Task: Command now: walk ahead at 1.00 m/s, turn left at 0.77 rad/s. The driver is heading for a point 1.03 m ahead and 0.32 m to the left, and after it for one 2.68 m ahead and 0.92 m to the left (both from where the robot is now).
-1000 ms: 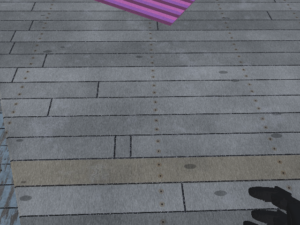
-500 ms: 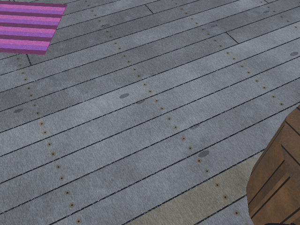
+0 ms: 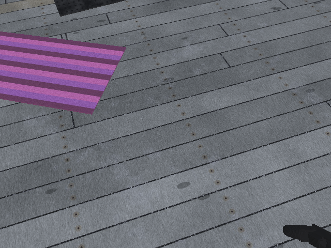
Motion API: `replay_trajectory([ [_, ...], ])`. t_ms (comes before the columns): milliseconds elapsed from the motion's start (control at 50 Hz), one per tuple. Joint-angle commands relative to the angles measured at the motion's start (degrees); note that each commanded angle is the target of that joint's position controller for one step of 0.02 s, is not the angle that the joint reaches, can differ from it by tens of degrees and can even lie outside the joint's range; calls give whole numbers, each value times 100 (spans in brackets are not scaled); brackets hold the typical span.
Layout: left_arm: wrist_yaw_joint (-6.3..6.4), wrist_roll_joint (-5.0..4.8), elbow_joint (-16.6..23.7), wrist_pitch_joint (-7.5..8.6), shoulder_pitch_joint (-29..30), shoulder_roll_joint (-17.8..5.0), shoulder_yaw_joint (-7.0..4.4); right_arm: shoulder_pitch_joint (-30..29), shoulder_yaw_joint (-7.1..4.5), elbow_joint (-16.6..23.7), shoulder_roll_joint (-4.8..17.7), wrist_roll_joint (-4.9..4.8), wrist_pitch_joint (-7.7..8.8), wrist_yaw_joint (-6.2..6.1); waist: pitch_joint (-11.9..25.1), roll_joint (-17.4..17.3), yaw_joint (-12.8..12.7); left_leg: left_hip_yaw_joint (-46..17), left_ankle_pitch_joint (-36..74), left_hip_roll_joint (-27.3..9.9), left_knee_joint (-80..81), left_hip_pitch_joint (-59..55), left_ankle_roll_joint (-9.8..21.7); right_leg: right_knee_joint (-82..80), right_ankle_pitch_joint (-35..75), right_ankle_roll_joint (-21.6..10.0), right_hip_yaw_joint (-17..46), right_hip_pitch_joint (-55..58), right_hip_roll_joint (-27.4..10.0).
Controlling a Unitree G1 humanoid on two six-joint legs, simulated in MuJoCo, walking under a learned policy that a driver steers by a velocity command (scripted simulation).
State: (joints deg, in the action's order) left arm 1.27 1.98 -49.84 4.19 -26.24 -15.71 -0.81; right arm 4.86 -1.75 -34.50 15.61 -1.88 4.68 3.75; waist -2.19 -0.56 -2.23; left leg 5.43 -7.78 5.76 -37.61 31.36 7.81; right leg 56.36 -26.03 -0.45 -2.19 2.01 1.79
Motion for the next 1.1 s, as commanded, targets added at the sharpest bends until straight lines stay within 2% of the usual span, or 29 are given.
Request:
replay_trajectory([
  [20,-141,-357,1328,660,1128,-847,-60,2521,-491,-232,1013,180,-18,-240,1967,-516,1319,-5461,-2970,-2013,2028,-6231,1515,3290,238,-198,1348,-5530,-103],
  [40,-142,-410,1528,729,1461,-790,-35,2207,-434,-230,941,215,36,-244,1118,133,944,-4996,-2419,-1910,2243,-5114,1364,2764,548,-218,1292,-5444,-255],
  [60,-117,-248,1465,737,1474,-648,-18,1769,-399,-160,857,195,92,-198,522,876,517,-4589,-1770,-1659,2435,-3859,1266,2218,727,-225,1237,-4965,-409],
  [100,-111,-118,1380,562,1066,-653,-87,1219,-331,-52,699,215,103,-209,17,616,-61,-3862,-1053,-1156,2672,-2411,1263,1582,756,3,1235,-4305,-600],
  [120,-92,-110,1391,467,1068,-703,-118,1132,-328,-81,655,110,91,-209,-156,470,-137,-3562,-817,-1033,2737,-1929,1273,1237,736,138,1124,-4190,-685],
  [180,-70,18,1879,413,2120,-524,-40,1218,-350,-188,770,-26,106,-342,-662,213,93,-2702,7,-532,2885,-374,1060,-532,1927,390,636,-3442,-583],
  [220,-129,8,2049,451,2633,-262,27,1491,-407,-354,880,-58,61,-396,-492,30,411,-2436,-176,-297,2802,174,696,-1750,3204,406,434,-2283,-304],
  [320,-74,-341,2210,488,3002,-775,-249,1982,-439,-653,830,-154,-44,-447,-89,-496,555,-3157,-82,-591,1916,-1663,284,-3010,3151,385,913,-1816,-152],
  [360,-46,-408,1978,522,1574,-1201,-513,1786,-449,-600,945,25,-147,-393,942,-617,-353,-2920,1850,-473,47,-2176,-37,-2789,2371,117,745,-421,-177],
  [380,15,-386,1758,448,40,-1363,-575,1560,-307,-399,601,240,-164,-346,2046,-555,-1024,-2629,1476,-384,-1811,-1243,-205,-1997,1375,-191,1317,1520,-977],
  [400,-76,-136,1530,417,-312,-1903,-642,2776,-31,-163,-281,-50,-68,-281,3241,2478,-238,-2038,-2571,305,-4091,779,-463,-3050,-582,-1356,4879,3568,-2773],
  [420,-135,-191,1546,374,-149,-1401,-603,2485,-20,-203,220,-306,-107,-367,2906,2457,-419,-1714,-2084,-398,-4819,1673,-442,-3734,-2442,-1269,5833,3245,-2807],
  [460,-35,-187,1463,234,337,-832,-474,1096,-168,-92,800,-26,-164,-429,967,578,-688,-1211,-1300,-835,-4612,2000,-454,-3805,-462,-790,3604,1534,-2179],
  [480,-43,-92,1338,198,435,-762,-444,664,-178,52,748,97,-142,-379,458,222,-591,-1139,-1145,-1001,-4349,1820,-425,-3899,543,-718,2875,786,-1936],
  [500,-28,-20,1236,211,674,-631,-391,719,-201,117,633,20,-177,-321,191,445,-287,-1215,-987,-1219,-4144,1539,-423,-4026,937,-710,2411,168,-1821],
  [540,-89,-152,1047,229,950,-238,-298,753,-164,191,362,-136,-329,-277,-46,675,-6,-1188,-1119,-1456,-3915,1422,-410,-4277,1360,-679,1660,-391,-1703],
  [620,-81,-234,942,289,1533,-714,-433,484,-90,480,276,-34,-405,-184,-512,494,385,-1070,-98,-1650,-2939,1400,-549,-4880,2158,-672,410,-1231,-1714],
  [700,-48,-216,762,291,1226,-1151,-522,-204,-103,542,378,25,-324,3,-762,-41,139,-327,1225,-1294,-1251,801,-312,-5119,3214,-425,-767,-824,-1446],
  [760,-42,-204,697,146,900,-1597,-609,-105,-300,566,816,-43,-288,55,-224,469,457,490,711,-469,-885,-314,-39,-4035,7421,-270,-1109,23,-1475],
  [800,-27,-266,882,38,1177,-1829,-679,1648,-599,149,1344,-102,-398,7,726,810,1454,508,16,-109,-925,-2440,278,-1654,9056,-289,-1052,-350,-1595],
  [820,-16,-295,980,77,1439,-1641,-618,2990,-790,-291,1649,-104,-472,-85,1134,300,2064,-126,397,-274,-333,-4502,576,455,7142,-92,-983,-1747,-1235],
  [840,-65,-103,1121,271,1418,-491,-287,2824,-787,-414,1885,-114,-531,-170,706,-1911,1441,-1508,1032,-807,-121,-5183,963,3374,-248,140,-769,-3595,126],
  [860,-174,-329,1533,548,362,-396,-104,2052,-573,91,1786,110,-315,-151,2418,-2217,505,-5206,-2188,-2154,1469,-6141,2182,4141,-714,-12,877,-4996,195],
  [880,-186,-540,1357,638,1039,-1068,-213,2212,-524,57,1161,129,-225,-149,2028,-718,1008,-5452,-3423,-2247,2401,-5468,1676,3517,108,-211,1041,-4950,-229],
  [900,-149,-661,1473,606,1409,-1013,-214,2055,-485,-89,1131,170,-93,-132,835,-3,751,-5023,-3164,-2220,2639,-4288,1432,2938,421,-240,835,-5032,-397],
  [920,-64,-506,1356,511,1452,-856,-165,1576,-412,-91,959,190,30,-119,589,576,464,-4466,-2502,-2124,2504,-3408,1211,2485,688,-230,911,-4611,-764],
  [960,-110,-439,1066,230,944,-805,-187,984,-279,-107,676,348,117,-161,168,230,0,-3203,-1777,-1745,2498,-1915,957,2090,1095,-163,950,-3819,-1154],
  [1020,-87,-401,1084,-30,1344,-516,-126,1168,-220,-438,551,285,247,-212,-463,132,96,-1777,-193,-1489,2806,-1203,653,1265,1708,26,902,-4034,-1246],
  [1100,-297,-217,1220,166,2096,-229,-59,1238,-197,-563,601,332,302,-449,-380,242,446,115,2657,-809,2611,-1163,-192,-1209,4208,103,56,-3196,-643],
])
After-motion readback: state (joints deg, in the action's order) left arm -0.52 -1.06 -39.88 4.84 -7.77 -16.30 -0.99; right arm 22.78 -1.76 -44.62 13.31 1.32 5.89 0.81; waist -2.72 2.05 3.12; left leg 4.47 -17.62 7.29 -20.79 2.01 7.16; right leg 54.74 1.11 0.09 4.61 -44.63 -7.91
